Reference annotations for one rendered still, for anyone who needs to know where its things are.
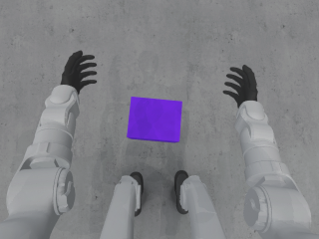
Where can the carton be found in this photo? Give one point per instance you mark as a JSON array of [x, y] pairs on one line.
[[154, 119]]

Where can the robot left thigh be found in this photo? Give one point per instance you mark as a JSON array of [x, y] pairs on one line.
[[120, 219]]

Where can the robot right thigh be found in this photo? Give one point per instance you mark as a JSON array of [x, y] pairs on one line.
[[203, 217]]

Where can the robot left upper arm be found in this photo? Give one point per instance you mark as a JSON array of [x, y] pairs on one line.
[[37, 198]]

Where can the robot thigh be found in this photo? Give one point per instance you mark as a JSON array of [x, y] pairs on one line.
[[203, 217], [120, 219]]

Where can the robot right hand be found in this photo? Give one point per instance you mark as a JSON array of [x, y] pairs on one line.
[[247, 90]]

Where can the robot right upper arm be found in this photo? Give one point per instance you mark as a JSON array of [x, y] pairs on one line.
[[277, 213]]

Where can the robot right forearm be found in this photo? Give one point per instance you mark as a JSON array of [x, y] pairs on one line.
[[263, 163]]

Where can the robot left hand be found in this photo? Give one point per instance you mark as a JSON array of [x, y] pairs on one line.
[[72, 75]]

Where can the robot left forearm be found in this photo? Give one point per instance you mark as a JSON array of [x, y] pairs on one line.
[[54, 135]]

